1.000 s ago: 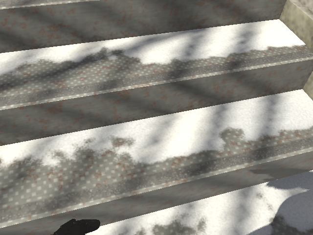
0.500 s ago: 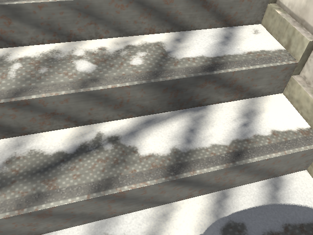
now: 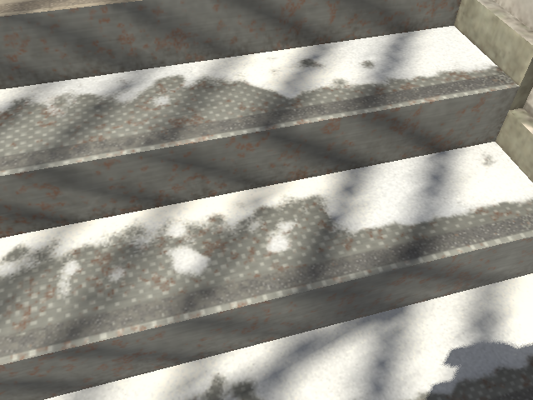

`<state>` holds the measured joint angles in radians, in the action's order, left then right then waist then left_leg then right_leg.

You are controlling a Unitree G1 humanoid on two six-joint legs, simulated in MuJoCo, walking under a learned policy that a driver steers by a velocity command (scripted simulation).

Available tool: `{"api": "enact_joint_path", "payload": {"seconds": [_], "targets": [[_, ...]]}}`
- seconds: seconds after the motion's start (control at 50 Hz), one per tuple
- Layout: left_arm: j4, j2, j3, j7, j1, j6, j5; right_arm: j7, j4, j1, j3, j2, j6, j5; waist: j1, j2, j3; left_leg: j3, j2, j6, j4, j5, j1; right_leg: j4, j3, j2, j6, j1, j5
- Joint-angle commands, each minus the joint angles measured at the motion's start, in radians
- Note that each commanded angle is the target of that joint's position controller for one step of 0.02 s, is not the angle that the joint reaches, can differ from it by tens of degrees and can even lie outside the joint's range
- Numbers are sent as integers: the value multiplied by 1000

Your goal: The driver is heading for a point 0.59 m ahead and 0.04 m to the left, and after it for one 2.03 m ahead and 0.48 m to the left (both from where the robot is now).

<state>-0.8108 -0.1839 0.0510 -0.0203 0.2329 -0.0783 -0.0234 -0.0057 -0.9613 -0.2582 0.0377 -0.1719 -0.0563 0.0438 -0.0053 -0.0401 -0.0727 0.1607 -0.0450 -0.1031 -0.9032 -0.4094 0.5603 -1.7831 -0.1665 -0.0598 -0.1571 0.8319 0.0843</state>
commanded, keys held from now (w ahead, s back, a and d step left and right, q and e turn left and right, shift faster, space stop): no key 0.52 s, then q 0.18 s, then w+q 0.04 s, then q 0.26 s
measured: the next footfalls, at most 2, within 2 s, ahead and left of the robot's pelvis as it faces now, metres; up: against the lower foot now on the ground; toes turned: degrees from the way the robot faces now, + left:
right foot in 0.50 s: +0.40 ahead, -0.18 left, +0.17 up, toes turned -10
left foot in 1.10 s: +0.32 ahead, +0.04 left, +0.17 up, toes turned +17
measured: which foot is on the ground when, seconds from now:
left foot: down 0.00-0.54, up 0.56-1.00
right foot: up 0.00-0.48, down 0.50-1.00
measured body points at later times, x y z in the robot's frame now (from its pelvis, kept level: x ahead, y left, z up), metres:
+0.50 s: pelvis +0.18 -0.06 +0.06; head +0.23 -0.05 +0.51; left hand +0.43 +0.10 -0.03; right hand +0.08 -0.26 -0.08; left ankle +0.04 +0.06 -0.68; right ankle +0.36 -0.16 -0.52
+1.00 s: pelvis +0.28 -0.10 +0.21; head +0.28 -0.09 +0.66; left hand +0.45 +0.16 +0.12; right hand +0.46 -0.33 +0.10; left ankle +0.29 +0.04 -0.46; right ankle +0.36 -0.17 -0.52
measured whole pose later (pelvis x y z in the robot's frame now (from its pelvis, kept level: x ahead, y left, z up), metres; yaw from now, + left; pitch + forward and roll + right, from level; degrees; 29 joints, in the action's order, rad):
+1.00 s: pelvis +0.28 -0.10 +0.21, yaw +12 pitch +3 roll -4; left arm -0.84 -0.18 0.03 0.01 0.00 -0.18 -0.04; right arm -0.07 -0.89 -0.15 0.06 -0.24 -0.07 0.05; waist 0.02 0.03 -0.06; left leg -0.04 0.10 0.01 -1.08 -0.32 0.65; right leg -0.53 0.42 0.06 -0.10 0.37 0.20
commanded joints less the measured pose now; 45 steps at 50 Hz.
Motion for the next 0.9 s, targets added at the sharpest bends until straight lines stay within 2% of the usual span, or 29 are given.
{"api": "enact_joint_path", "payload": {"seconds": [0.02, 0.08, 0.1, 0.16, 0.22, 0.24, 0.26, 0.28, 0.3, 0.32, 0.36, 0.42, 0.46, 0.48, 0.5, 0.52, 0.54, 0.56, 0.58, 0.6, 0.62, 0.64, 0.66, 0.68, 0.7, 0.76, 0.8, 0.86, 0.9], "targets": [[34, 99, -37, 44, 166, 22, -36, 3, -59, -82, -10, 50, -61, -44, -109, 20, 94, -280, 188, -27, 444, 372, -115, 17, -5, 10, 37, 176, 54], [36, 48, -25, 51, 84, 41, -16, 37, -29, -103, -22, 33, -81, -39, -85, 13, 46, -210, 202, -42, 504, 752, -164, 235, 153, 65, 112, 74, -42], [4, 67, -25, 53, 121, 44, -6, 42, -45, -153, -17, 14, -89, -25, -73, 83, -3, -208, 212, -64, 477, 853, -245, 130, 192, 59, 114, 94, -36], [45, 55, -15, 54, -28, 43, -14, 49, -38, -254, 3, -40, -87, -28, 11, 138, 29, -275, 242, -116, 519, 812, -430, 15, 219, 86, 115, 268, 69], [100, 62, -8, 56, -152, 52, -17, 53, -21, -321, 16, -45, -80, -5, 61, 152, 69, -369, 320, -166, 557, 662, -638, -169, 186, 105, 114, 506, 224], [132, 26, -49, 30, -299, 76, 24, -29, -93, -415, -42, 36, -41, 119, 147, 304, 31, -478, 391, -237, 510, 726, -731, -487, -34, 44, 42, 773, 219], [127, 12, -43, 25, -264, 64, 17, -59, -93, -411, -44, 42, -30, 133, 130, 163, 72, -439, 423, -212, 494, 615, -851, -456, -106, 35, 3, 923, 215], [110, 21, -56, 18, -248, 52, 1, -65, -101, -402, -46, 35, -24, 126, 126, 97, 71, -405, 412, -208, 510, 599, -853, -446, -81, 38, -16, 965, 210], [157, 77, -41, 36, -234, 54, -24, 9, -57, -378, 8, -75, -53, -33, 34, 19, 140, -317, 349, -127, 599, 428, -690, -188, 163, 94, 75, 708, 346], [170, 77, -53, 43, -301, 59, -36, 41, -69, -353, -16, -32, -65, -51, 57, 4, 174, -305, 283, -111, 624, 478, -545, -98, 233, 114, 109, 595, 318], [202, 103, -58, 43, -317, 80, -22, 78, -85, -367, -22, -18, -77, -32, 57, 97, 165, -315, 312, -125, 650, 585, -558, -83, 239, 144, 132, 575, 282], [284, 122, -75, 46, -353, 86, -10, 86, -106, -382, 2, -41, -45, -20, 71, 194, 116, -229, 285, -80, 688, 762, -695, 175, 220, 208, 93, 502, 289], [283, 136, -86, 40, -348, 100, 38, 78, -65, -357, 21, -79, -14, -33, 76, 188, 113, -187, 310, -79, 793, 838, -562, 513, 290, 173, 42, 149, 461], [246, 97, -70, 50, -238, 108, 61, 68, -64, -341, 17, -76, -6, -34, 37, 170, 64, -121, 283, -83, 720, 1185, -507, 593, 431, 71, 23, -83, 503], [197, 77, -55, 53, -65, 97, 66, 51, -56, -342, 22, -121, -18, -52, -32, 203, -47, -91, 310, -41, 553, 1581, -488, 671, 386, 25, -6, -344, 330], [141, 30, -29, 60, 120, 71, 65, 19, -44, -330, 28, -130, -35, -75, -114, 200, -179, -63, 228, 32, 323, 1527, -337, 711, 209, 61, -48, -609, 171], [107, -74, 3, 58, 234, 60, 30, -15, 5, -315, 23, -142, -54, -94, -161, 4, -300, -87, 132, 87, 68, 1108, -124, 870, -122, 251, -134, -850, 16], [128, -189, 8, -23, 168, 96, -90, -139, 15, -172, 7, -58, -42, 2, -238, -365, -438, -415, -42, 0, -412, 262, 90, 1271, -586, 355, -236, -740, 357], [45, -231, 42, -33, 225, 76, -108, -146, 5, -205, 48, -97, -39, -30, -207, -199, -232, -588, -68, -17, -765, 312, 200, 1361, -597, 372, -142, -595, 686], [-9, -202, 29, -34, 152, 55, -73, -128, 3, -188, 54, -71, -51, -46, -130, -114, -33, -536, -54, -32, -878, 363, 298, 1382, -500, 370, -86, -382, 757], [-27, -129, 4, -42, -18, 22, -25, -111, -13, -234, 42, -54, -60, -30, -22, -17, -26, -459, -12, -17, -924, 342, 279, 1333, -348, 356, -87, -297, 697], [-29, -30, -27, -42, -160, 0, -7, -104, -26, -242, 23, -25, -52, -19, 43, 81, -50, -421, 20, -21, -994, 365, 276, 1304, -274, 360, -83, -219, 685], [-12, 70, -59, -37, -288, -17, -13, -97, -31, -230, 15, -27, -35, -18, 107, 102, -52, -406, 61, -10, -997, 359, 250, 1335, -212, 352, -53, -129, 666], [4, 97, -70, -28, -382, -30, -32, -83, -62, -244, 14, -16, -13, -42, 130, 88, -48, -409, 74, 5, -947, 374, 243, 1367, -97, 326, -20, -84, 588], [14, 78, -68, -14, -428, -46, -34, -83, -76, -252, 7, -10, -4, -52, 146, 78, -52, -393, 72, 22, -901, 385, 215, 1375, 29, 289, 8, -60, 470], [-27, -9, -39, 27, -279, -73, -42, -69, -39, -105, 14, -89, -25, -23, 88, 52, -80, -321, 103, 77, -710, 364, 223, 1387, 207, 274, 20, -157, 415], [-31, -71, -16, 19, -187, -68, -25, -59, 29, 29, 25, -135, -29, -22, 22, 4, -59, -284, 112, 116, -650, 167, 290, 1458, 198, 349, -28, -340, 376], [-25, -97, -4, 20, -140, -67, -37, -39, 73, 99, 21, -135, -21, -11, -23, 31, -26, -329, 133, 133, -490, 190, 373, 1517, 158, 414, -73, -515, 366], [25, -102, -5, 19, -283, -101, -15, -50, 77, 53, 33, -134, -22, 17, 56, 22, -1, -240, 159, 123, -343, 245, 189, 1559, 287, 375, -28, -443, 289]]}}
